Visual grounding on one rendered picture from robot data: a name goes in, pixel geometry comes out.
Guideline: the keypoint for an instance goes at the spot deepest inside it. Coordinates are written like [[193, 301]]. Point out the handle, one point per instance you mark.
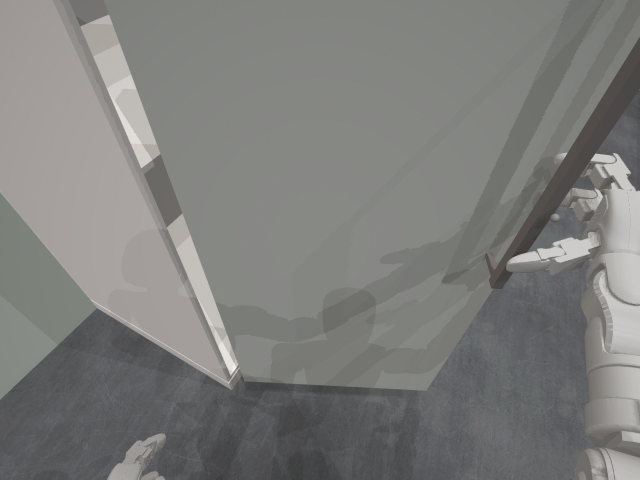
[[612, 105]]

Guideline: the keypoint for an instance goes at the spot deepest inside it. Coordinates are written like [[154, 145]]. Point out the right robot upper arm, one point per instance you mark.
[[606, 464]]

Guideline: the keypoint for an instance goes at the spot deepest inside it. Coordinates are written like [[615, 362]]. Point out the fridge door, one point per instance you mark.
[[344, 166]]

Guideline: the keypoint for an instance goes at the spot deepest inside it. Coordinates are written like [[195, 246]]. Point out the robot right hand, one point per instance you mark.
[[615, 217]]

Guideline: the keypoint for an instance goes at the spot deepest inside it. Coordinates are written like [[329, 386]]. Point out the robot left hand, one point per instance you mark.
[[138, 458]]

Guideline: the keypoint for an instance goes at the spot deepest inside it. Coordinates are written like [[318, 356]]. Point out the right robot forearm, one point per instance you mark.
[[611, 304]]

